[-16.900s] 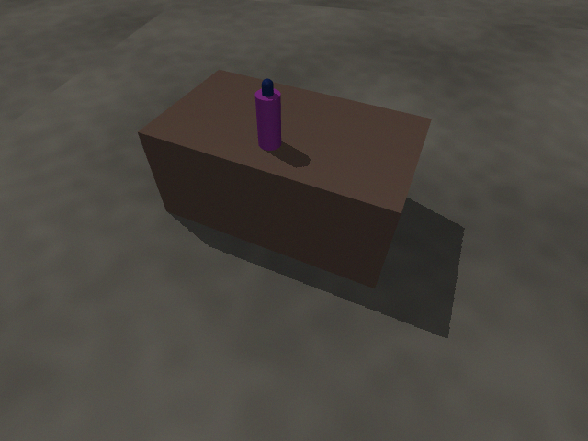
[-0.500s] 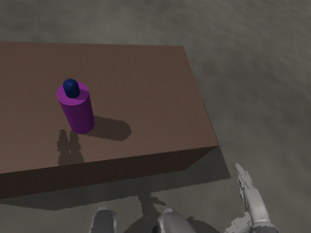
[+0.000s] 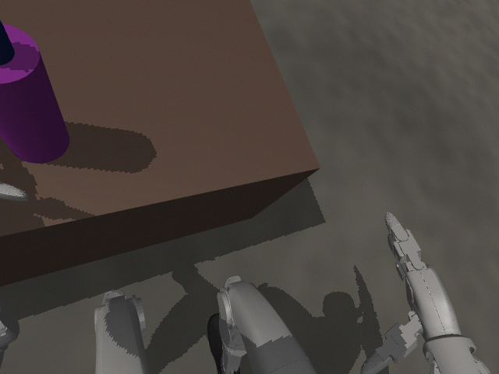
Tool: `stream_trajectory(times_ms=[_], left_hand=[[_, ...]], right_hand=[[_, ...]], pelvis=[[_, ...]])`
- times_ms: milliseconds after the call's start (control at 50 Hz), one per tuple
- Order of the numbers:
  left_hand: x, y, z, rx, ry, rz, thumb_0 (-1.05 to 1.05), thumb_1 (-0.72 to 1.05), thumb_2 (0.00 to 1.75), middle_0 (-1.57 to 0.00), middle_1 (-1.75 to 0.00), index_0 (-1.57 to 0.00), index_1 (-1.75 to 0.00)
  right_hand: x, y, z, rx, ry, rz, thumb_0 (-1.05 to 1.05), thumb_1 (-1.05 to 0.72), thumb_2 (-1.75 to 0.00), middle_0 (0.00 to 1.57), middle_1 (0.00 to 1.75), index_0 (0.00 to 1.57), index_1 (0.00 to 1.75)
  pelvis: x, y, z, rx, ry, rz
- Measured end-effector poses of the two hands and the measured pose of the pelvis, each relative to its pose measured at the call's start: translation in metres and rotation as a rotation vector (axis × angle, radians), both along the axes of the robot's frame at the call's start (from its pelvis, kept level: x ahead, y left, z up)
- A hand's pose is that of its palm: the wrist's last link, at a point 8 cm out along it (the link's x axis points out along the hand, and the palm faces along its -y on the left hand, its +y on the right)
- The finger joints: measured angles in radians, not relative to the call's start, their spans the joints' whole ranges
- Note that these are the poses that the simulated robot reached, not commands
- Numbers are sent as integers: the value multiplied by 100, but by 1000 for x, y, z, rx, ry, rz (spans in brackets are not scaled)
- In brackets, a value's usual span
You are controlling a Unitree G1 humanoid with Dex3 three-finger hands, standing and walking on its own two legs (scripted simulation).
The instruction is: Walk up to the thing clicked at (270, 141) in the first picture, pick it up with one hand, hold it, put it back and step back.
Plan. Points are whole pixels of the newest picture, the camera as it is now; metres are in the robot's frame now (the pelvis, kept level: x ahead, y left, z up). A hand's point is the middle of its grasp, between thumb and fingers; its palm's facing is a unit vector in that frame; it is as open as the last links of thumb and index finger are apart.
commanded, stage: close in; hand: left
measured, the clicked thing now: (15, 93) +0.53 +0.24 -0.01
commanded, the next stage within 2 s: close in 0.50 s
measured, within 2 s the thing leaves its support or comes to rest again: leaves its support in 1.86 s
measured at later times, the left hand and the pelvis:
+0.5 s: hand (19, 120) +0.51 +0.24 -0.05, palm faces +0.27 -0.96 +0.02, open 17.6 cm; pelvis +0.01 +0.00 -0.01, yaw -1 degrees
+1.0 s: hand (25, 109) +0.52 +0.23 -0.03, palm faces +0.25 -0.97 -0.01, open 16.1 cm; pelvis +0.01 +0.00 +0.00, yaw +0 degrees
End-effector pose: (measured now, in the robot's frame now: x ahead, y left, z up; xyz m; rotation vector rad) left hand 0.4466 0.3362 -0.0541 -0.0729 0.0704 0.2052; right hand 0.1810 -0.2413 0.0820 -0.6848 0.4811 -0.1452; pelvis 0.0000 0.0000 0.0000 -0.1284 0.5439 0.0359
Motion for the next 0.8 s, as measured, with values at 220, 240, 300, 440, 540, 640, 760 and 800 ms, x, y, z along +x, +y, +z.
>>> stream_trajectory(times_ms=[220,240,300,440,540,640,760,800], left_hand=[[34,-31,-13,24,-47,55,-2,-60,5,-7,-12,-9,-9],[37,-33,-9,33,-46,49,-2,-60,5,-7,-11,-10,-9],[44,-39,1,59,-34,27,-2,-60,3,-7,-10,-10,-8],[39,-44,10,38,15,54,-1,-60,1,-7,-8,-10,-6],[29,-47,5,37,28,65,-1,-61,1,-7,-8,-9,-6],[23,-55,3,35,13,42,-1,-61,1,-7,-8,-9,-5],[26,-61,13,53,-9,28,-2,-61,3,-14,-10,-16,-9],[29,-59,21,66,-24,32,-2,-61,4,-19,-13,-20,-12]], right_hand=[[-25,-6,5,-66,19,-39,0,53,-5,6,6,6,6],[-27,-8,4,-62,26,-51,0,53,-5,6,6,6,6],[-29,-11,-2,-31,37,-81,-1,52,-5,6,6,6,6],[-17,-6,-15,75,46,-89,-1,52,-5,6,6,6,6],[-3,-2,-10,83,36,-57,-1,53,-5,6,6,6,6],[6,1,3,50,29,-39,-1,53,-5,6,6,6,6],[4,-4,8,29,43,-69,0,52,-5,6,6,6,6],[2,-4,8,39,45,-80,0,52,-5,6,5,6,6]], pelvis=[[-6,-7,-23,-4,23,-9],[-5,-7,-23,-5,25,-10],[-2,-5,-21,-4,28,-13],[6,-1,-12,5,25,-18],[11,0,-8,13,25,-15],[15,0,-4,12,19,-4],[17,1,1,6,8,5],[16,1,3,6,3,4]])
